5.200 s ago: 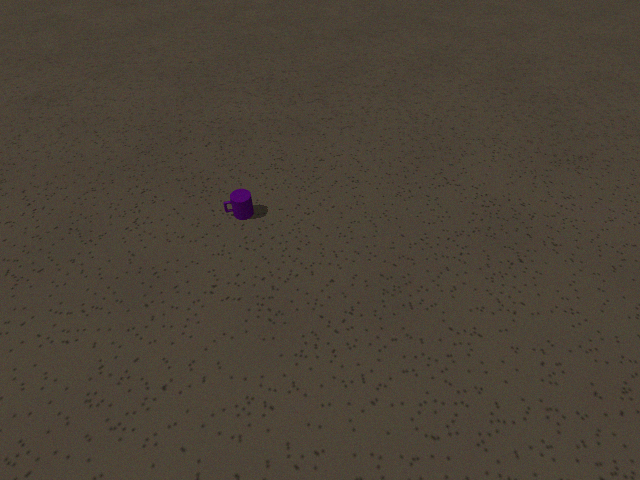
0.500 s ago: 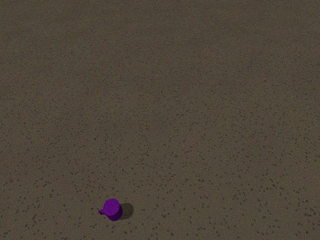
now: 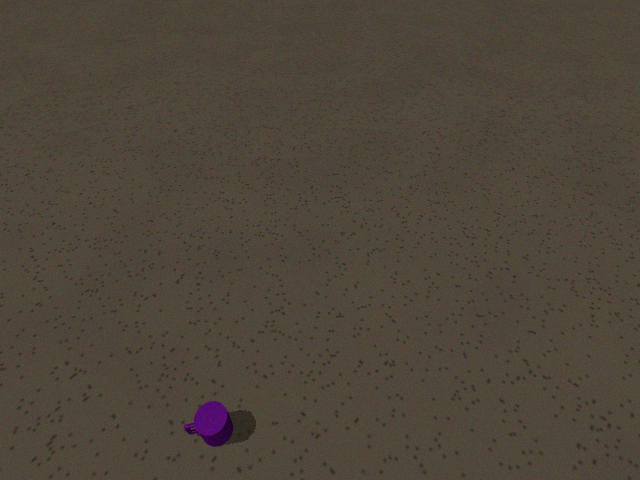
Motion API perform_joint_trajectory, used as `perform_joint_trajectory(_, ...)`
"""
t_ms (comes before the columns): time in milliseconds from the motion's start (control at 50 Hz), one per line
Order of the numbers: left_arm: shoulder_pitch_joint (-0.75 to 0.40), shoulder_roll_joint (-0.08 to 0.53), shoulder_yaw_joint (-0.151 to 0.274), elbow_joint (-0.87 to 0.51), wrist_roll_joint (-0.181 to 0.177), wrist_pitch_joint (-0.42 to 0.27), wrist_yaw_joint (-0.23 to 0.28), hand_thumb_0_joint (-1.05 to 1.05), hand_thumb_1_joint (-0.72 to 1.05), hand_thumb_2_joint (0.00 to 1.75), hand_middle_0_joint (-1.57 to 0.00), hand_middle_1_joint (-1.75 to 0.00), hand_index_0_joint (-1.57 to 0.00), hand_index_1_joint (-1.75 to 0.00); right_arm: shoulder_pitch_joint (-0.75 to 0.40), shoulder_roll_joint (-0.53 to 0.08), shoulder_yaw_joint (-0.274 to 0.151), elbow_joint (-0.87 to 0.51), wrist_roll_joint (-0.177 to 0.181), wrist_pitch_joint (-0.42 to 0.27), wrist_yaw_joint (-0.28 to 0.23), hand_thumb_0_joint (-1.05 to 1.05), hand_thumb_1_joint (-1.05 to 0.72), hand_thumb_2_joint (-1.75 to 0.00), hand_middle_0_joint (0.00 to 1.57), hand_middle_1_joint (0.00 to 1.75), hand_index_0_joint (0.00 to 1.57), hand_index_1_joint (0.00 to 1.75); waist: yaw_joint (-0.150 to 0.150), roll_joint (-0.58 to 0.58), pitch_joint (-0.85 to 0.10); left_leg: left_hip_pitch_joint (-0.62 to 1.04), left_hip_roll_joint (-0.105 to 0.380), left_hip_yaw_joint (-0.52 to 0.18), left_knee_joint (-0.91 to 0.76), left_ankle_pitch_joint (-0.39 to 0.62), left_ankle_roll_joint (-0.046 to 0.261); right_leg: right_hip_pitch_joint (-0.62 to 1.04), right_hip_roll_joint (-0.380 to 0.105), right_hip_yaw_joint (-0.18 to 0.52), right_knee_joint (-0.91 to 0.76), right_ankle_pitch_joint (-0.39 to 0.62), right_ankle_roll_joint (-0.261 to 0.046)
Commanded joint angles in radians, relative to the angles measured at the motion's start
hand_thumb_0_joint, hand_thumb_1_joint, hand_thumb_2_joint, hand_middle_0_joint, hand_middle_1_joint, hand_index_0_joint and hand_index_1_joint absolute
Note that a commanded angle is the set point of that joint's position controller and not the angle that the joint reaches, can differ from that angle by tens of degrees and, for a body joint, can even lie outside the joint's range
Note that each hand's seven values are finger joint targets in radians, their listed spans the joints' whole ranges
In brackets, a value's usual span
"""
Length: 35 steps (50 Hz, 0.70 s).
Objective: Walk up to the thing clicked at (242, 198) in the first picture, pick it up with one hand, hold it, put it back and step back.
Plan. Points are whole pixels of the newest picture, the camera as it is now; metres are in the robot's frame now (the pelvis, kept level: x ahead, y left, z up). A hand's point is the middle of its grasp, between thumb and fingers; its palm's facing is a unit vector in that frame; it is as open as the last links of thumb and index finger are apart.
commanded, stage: walk up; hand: left
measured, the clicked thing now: (208, 425) +0.41 +0.32 -0.72
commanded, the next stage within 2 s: none
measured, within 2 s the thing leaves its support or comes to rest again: neither
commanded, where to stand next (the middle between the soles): +0.07 +0.01 m, yaw -2 degrees
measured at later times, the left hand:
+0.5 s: hand out of the picture +0.09 +0.26 -0.15, palm faces +0.02 -0.95 -0.33, open 7.4 cm
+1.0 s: hand out of the picture +0.09 +0.27 -0.16, palm faces +0.00 -0.92 -0.38, open 7.4 cm
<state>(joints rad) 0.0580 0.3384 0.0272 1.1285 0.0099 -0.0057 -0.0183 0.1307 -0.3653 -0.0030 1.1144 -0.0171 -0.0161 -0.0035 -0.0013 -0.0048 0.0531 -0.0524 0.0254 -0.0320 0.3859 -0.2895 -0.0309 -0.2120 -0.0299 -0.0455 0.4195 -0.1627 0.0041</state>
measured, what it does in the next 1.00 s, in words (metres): lifts its left foot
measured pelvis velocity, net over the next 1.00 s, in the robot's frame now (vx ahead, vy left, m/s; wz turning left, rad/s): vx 0.07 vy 0.00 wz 0.01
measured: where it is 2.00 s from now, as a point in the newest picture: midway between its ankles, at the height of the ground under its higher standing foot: outside the picture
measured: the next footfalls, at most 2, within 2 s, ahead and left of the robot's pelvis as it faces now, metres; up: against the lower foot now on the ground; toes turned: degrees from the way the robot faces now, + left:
left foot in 1.06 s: +0.22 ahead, +0.12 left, +0.00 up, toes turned +0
right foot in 1.40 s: +0.01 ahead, -0.10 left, +0.00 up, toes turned -2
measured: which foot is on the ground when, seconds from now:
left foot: down 0.00-0.74, up 0.76-1.00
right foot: down 0.00-1.00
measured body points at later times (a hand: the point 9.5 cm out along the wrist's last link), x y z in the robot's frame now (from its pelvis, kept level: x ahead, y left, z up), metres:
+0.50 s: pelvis +0.00 +0.01 +0.00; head +0.01 +0.00 +0.45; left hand +0.09 +0.31 -0.13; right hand +0.08 -0.30 -0.13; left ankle -0.05 +0.14 -0.74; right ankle +0.04 -0.12 -0.74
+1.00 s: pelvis +0.07 +0.00 -0.01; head +0.12 -0.01 +0.44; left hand +0.09 +0.31 -0.13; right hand +0.17 -0.32 -0.13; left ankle +0.16 +0.13 -0.72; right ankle +0.04 -0.12 -0.74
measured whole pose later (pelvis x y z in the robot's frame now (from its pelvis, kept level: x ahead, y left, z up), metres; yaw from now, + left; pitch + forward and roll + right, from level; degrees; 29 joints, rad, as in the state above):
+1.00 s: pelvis +0.07 +0.00 -0.01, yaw +0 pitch -4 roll -2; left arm 0.28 0.36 0.02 0.96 0.00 -0.03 0.01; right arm 0.17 -0.41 -0.06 0.93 0.00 0.01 0.01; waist 0.03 0.06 0.18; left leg -0.42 0.02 -0.05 0.76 -0.31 0.00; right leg -0.09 0.01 -0.05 0.48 -0.31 -0.01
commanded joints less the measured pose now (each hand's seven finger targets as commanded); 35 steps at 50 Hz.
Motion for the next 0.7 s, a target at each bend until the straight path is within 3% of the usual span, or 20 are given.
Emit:
perform_joint_trajectory(0,-0.063,0.219,0.048,-0.075,0.003,-0.022,0.014,0.00,0.90,0.90,-0.20,-0.30,-0.20,-0.30,-0.030,-0.202,-0.042,-0.061,0.001,-0.022,-0.008,0.00,-0.90,-0.90,0.20,0.30,0.20,0.30,0.008,0.001,-0.069,-0.135,0.070,-0.046,-0.090,0.131,0.061,0.136,-0.098,0.111,-0.077,0.040,-0.034)
perform_joint_trajectory(480,-0.027,0.210,0.044,-0.074,-0.001,-0.019,0.016,0.00,0.90,0.90,-0.20,-0.30,-0.20,-0.30,-0.014,-0.205,-0.047,-0.066,0.003,-0.021,-0.012,0.00,-0.90,-0.90,0.20,0.30,0.20,0.30,0.011,0.007,-0.060,-0.108,0.076,-0.055,-0.096,0.206,0.062,0.131,-0.091,0.094,-0.052,0.125,-0.030)
perform_joint_trajectory(500,0.019,0.244,0.065,-0.105,0.007,-0.020,0.001,0.00,0.90,0.90,-0.20,-0.30,-0.20,-0.30,0.038,-0.242,-0.070,-0.096,-0.005,-0.027,0.000,0.00,-0.90,-0.90,0.20,0.30,0.20,0.30,0.003,0.019,-0.097,-0.079,0.059,-0.061,-0.058,-0.090,0.115,0.117,-0.039,0.061,0.008,-0.221,-0.058)
perform_joint_trajectory(520,0.014,0.241,0.068,-0.110,0.016,-0.019,-0.004,0.00,0.90,0.90,-0.20,-0.30,-0.20,-0.30,0.061,-0.252,-0.075,-0.094,-0.012,-0.029,0.005,0.00,-0.90,-0.90,0.20,0.30,0.20,0.30,-0.001,0.040,-0.045,-0.091,0.084,-0.109,-0.082,-0.259,0.145,0.027,-0.033,0.064,0.035,-0.365,-0.061)
perform_joint_trajectory(540,-0.004,0.240,0.073,-0.112,0.022,-0.018,-0.008,0.00,0.90,0.90,-0.20,-0.30,-0.20,-0.30,0.083,-0.264,-0.082,-0.092,-0.014,-0.027,0.008,0.00,-0.90,-0.90,0.20,0.30,0.20,0.30,-0.012,0.048,0.012,-0.115,0.109,-0.160,-0.115,-0.374,0.163,-0.040,-0.014,0.053,0.062,-0.422,-0.056)
perform_joint_trajectory(560,-0.011,0.227,0.073,-0.130,0.024,-0.017,-0.013,0.00,0.90,0.90,-0.20,-0.30,-0.20,-0.30,0.095,-0.273,-0.087,-0.097,-0.017,-0.027,0.010,0.00,-0.90,-0.90,0.20,0.30,0.20,0.30,-0.017,0.070,0.055,-0.102,0.138,-0.200,-0.148,-0.417,0.183,-0.127,-0.002,0.037,0.096,-0.400,-0.049)
perform_joint_trajectory(580,-0.020,0.210,0.071,-0.146,0.023,-0.019,-0.017,0.00,0.90,0.90,-0.20,-0.30,-0.20,-0.30,0.097,-0.278,-0.092,-0.108,-0.016,-0.027,0.011,0.00,-0.90,-0.90,0.20,0.30,0.20,0.30,-0.019,0.105,0.106,-0.109,0.177,-0.248,-0.178,-0.402,0.200,-0.171,0.019,0.002,0.157,-0.328,-0.037)
perform_joint_trajectory(600,-0.021,0.209,0.070,-0.164,0.024,-0.021,-0.019,0.00,0.90,0.90,-0.20,-0.30,-0.20,-0.30,0.079,-0.285,-0.097,-0.126,-0.016,-0.029,0.009,0.00,-0.90,-0.90,0.20,0.30,0.20,0.30,-0.010,0.129,0.157,-0.121,0.212,-0.274,-0.185,-0.305,0.214,-0.214,0.015,-0.003,0.210,-0.259,-0.027)
perform_joint_trajectory(620,-0.020,0.202,0.068,-0.181,0.023,-0.026,-0.020,0.00,0.90,0.90,-0.20,-0.30,-0.20,-0.30,0.063,-0.293,-0.100,-0.143,-0.016,-0.035,0.007,0.00,-0.90,-0.90,0.20,0.30,0.20,0.30,-0.011,0.136,0.169,-0.070,0.221,-0.258,-0.143,-0.109,0.223,-0.246,0.006,-0.002,0.167,-0.247,-0.028)
perform_joint_trajectory(640,0.010,0.193,0.067,-0.183,0.019,-0.034,-0.018,0.00,0.90,0.90,-0.20,-0.30,-0.20,-0.30,0.053,-0.289,-0.099,-0.153,-0.014,-0.038,0.009,0.00,-0.90,-0.90,0.20,0.30,0.20,0.30,0.006,0.153,0.143,-0.043,0.212,-0.220,-0.077,0.071,0.221,-0.209,0.007,-0.010,0.113,-0.225,-0.032)
perform_joint_trajectory(660,0.060,0.191,0.070,-0.171,0.016,-0.045,-0.014,0.00,0.90,0.90,-0.20,-0.30,-0.20,-0.30,0.036,-0.271,-0.097,-0.172,-0.010,-0.036,0.011,0.00,-0.90,-0.90,0.20,0.30,0.20,0.30,0.029,0.146,0.101,-0.052,0.178,-0.161,0.016,0.229,0.197,-0.100,0.018,-0.019,0.013,-0.154,-0.044)
perform_joint_trajectory(680,0.160,0.224,0.086,-0.142,0.015,-0.054,-0.006,0.00,0.90,0.90,-0.20,-0.30,-0.20,-0.30,0.019,-0.238,-0.087,-0.197,0.001,-0.036,0.011,0.00,-0.90,-0.90,0.20,0.30,0.20,0.30,0.074,0.083,0.028,-0.127,0.103,-0.062,0.181,0.390,0.145,0.118,0.004,0.029,-0.060,-0.012,-0.064)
